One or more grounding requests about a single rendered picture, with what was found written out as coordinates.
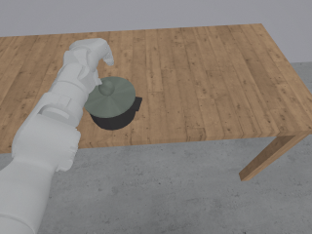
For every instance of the pot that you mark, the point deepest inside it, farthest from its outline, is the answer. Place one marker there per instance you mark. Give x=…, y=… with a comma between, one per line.
x=120, y=121

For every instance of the left robot upper arm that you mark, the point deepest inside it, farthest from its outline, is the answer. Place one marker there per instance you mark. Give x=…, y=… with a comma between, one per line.
x=47, y=146

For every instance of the left robot hand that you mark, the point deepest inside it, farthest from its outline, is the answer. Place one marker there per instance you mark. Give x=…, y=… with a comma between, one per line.
x=102, y=49

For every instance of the knob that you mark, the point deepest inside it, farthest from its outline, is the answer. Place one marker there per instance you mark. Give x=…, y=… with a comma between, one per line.
x=106, y=88

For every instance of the left robot forearm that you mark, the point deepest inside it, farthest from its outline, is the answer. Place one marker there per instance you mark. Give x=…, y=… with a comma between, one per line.
x=69, y=92

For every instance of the lid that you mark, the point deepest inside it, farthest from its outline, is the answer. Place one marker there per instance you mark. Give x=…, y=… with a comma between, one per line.
x=119, y=102

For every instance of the table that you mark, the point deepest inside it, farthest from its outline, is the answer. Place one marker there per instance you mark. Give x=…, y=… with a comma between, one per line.
x=197, y=83

